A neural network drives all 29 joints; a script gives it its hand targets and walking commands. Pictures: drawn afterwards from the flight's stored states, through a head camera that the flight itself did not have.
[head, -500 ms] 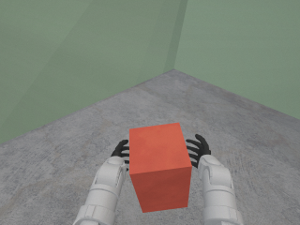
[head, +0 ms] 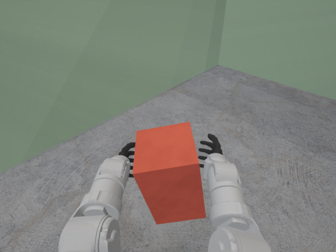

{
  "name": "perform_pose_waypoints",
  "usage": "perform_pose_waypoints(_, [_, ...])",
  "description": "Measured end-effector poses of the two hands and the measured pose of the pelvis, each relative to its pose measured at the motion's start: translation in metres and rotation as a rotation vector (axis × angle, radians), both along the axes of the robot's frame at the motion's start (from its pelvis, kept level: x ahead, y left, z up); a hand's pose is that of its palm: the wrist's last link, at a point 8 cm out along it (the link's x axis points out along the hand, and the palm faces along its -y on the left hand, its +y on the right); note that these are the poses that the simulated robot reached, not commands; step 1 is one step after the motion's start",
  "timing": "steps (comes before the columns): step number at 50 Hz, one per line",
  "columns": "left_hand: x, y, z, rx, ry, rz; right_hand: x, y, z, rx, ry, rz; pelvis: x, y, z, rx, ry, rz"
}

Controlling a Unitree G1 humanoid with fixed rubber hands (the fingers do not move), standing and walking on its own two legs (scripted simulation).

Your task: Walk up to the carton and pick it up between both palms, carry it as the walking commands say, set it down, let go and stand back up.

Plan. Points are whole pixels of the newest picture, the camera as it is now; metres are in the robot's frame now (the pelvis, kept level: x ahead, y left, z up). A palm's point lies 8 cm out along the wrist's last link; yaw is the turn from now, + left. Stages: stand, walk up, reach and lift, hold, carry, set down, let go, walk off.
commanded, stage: hold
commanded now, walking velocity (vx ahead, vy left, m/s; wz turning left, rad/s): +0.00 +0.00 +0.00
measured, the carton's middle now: (172, 175) +0.36 -0.02 -0.01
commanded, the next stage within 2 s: set down in 0.08 s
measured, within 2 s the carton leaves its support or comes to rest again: neither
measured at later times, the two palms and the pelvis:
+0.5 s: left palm (117, 187) +0.32 +0.14 +0.01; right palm (205, 172) +0.34 -0.11 +0.03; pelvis +0.00 -0.01 -0.01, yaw -1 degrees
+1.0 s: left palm (123, 197) +0.36 +0.15 -0.11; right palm (198, 200) +0.34 -0.10 -0.11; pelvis +0.02 +0.06 -0.04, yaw +0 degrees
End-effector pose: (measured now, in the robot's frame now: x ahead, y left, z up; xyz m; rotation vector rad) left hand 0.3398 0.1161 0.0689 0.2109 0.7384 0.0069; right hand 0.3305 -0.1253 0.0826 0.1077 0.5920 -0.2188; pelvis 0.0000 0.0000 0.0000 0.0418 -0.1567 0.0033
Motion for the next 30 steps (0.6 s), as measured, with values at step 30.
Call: perform_pose_waypoints(30, [-0.015, 0.043, -0.073, -0.112, -0.01, 0.154, 0.008, 0.038, -0.079, 0.012, 0.073, 0.103, -0.001, 0.003, -0.011, -0.038, 0.035, 0.007])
